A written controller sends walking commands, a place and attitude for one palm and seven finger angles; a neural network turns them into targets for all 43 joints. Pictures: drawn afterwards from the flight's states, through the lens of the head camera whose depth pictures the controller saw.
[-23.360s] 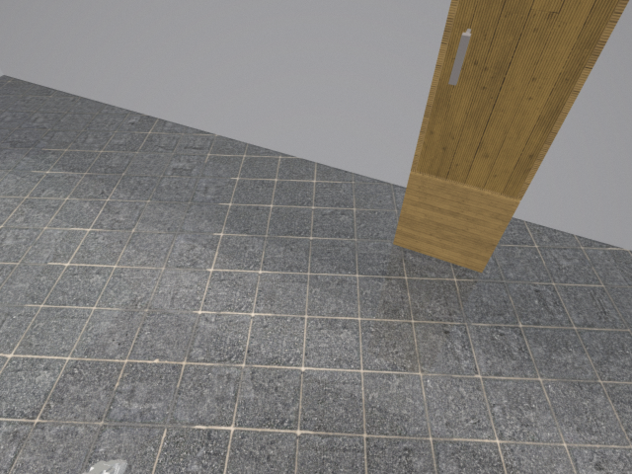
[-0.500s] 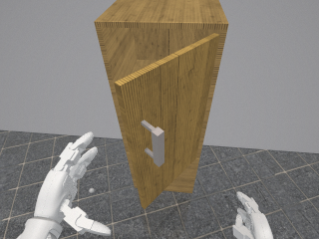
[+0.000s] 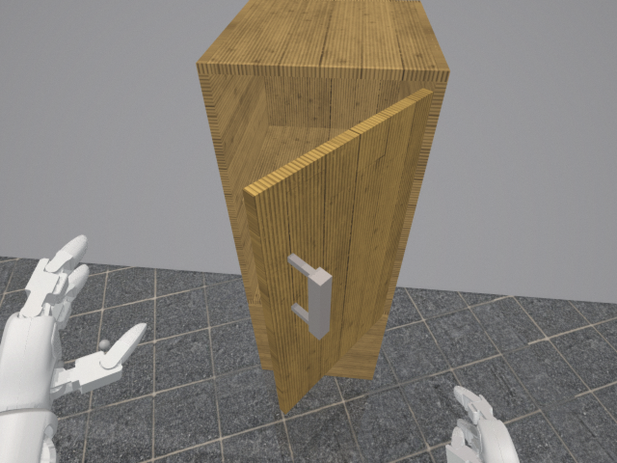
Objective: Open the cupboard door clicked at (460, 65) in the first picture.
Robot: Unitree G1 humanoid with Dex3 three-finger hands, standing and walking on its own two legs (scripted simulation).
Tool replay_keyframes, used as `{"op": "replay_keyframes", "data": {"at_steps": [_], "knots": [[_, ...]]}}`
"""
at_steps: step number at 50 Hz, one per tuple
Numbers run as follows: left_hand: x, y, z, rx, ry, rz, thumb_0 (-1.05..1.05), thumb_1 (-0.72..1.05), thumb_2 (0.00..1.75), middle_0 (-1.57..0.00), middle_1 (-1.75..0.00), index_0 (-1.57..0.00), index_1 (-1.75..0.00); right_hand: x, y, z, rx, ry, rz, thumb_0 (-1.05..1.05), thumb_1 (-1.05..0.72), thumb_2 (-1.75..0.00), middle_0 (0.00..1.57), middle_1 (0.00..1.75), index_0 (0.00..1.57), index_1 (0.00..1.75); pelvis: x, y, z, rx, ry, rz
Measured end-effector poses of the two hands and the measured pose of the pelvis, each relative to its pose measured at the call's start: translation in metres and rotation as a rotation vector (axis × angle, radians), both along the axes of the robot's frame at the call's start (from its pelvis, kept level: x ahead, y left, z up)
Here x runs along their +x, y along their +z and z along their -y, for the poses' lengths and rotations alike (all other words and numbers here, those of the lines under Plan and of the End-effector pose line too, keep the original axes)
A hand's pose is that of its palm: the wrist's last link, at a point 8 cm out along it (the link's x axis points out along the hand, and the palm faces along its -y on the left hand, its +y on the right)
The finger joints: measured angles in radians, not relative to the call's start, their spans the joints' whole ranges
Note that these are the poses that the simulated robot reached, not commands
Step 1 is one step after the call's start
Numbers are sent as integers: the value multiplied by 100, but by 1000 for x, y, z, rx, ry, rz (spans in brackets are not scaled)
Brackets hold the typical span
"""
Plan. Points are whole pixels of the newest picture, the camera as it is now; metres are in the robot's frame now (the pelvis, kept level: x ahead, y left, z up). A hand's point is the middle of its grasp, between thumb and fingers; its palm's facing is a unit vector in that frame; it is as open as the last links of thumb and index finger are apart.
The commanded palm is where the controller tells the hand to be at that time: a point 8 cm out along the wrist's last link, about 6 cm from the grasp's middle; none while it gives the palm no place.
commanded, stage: draw the hand back to the body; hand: left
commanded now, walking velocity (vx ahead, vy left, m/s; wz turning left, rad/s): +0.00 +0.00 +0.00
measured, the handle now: (308, 296) +0.32 +0.05 +0.06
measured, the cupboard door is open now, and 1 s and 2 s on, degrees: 51 51 51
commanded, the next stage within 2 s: step back with the hand held close in 0.54 s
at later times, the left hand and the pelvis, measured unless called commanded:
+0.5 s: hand (83, 336) +0.18 +0.25 +0.15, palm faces +0.45 -0.81 -0.37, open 7.5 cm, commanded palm +0.14 +0.29 +0.17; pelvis +0.00 -0.01 +0.00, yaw +0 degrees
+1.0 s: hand (82, 350) +0.17 +0.24 +0.15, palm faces +0.33 -0.81 -0.49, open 7.4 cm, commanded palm +0.11 +0.29 +0.17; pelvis -0.04 +0.00 +0.00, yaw -2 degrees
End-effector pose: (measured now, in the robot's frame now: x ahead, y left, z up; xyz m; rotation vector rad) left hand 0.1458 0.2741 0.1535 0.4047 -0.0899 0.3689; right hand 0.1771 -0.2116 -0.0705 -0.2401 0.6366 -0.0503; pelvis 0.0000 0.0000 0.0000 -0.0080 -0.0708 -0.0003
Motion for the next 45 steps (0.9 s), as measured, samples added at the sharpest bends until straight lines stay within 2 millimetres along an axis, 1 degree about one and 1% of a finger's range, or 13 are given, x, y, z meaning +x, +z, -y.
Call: {"op": "replay_keyframes", "data": {"at_steps": [11,14,17,21,24,34,39,45], "knots": [[-2,22,-25,55,92,74,1,69,82,-20,-30,-20,-30,3,1,8,-3,-11,-13,1,-90,-90,20,30,20,30,1,2,2,1,-3,11],[-2,21,-25,44,104,76,1,77,85,-20,-30,-20,-30,2,0,10,-1,-13,-19,1,-90,-90,20,30,20,30,0,2,3,1,-2,13],[-2,17,-20,25,97,62,1,82,87,-21,-30,-20,-30,0,0,13,-2,-16,-24,1,-90,-90,20,30,20,30,-1,3,5,1,-2,13],[-3,13,-14,18,82,47,1,86,89,-21,-30,-21,-30,-3,-1,17,-4,-24,-28,1,-90,-90,20,30,20,30,-2,3,8,1,-3,15],[-4,13,-12,22,77,47,1,87,90,-21,-30,-21,-30,-5,-1,19,-4,-29,-28,1,-90,-90,20,30,20,30,-3,3,11,0,-4,18],[-8,20,-7,38,79,68,2,89,90,-21,-30,-21,-30,-10,-3,25,5,-36,-25,1,-90,-90,20,30,20,30,-7,3,16,0,-3,24],[-6,29,-8,105,54,83,2,89,90,-21,-30,-21,-30,-13,-2,30,5,-54,-38,1,-90,-90,20,30,20,30,-11,3,16,-10,-4,-16],[-5,21,-5,131,-8,12,1,89,90,-21,-30,-21,-30,-26,-2,39,-12,-119,-61,1,-90,-90,20,30,20,30,-22,2,10,-8,-22,-50]]}}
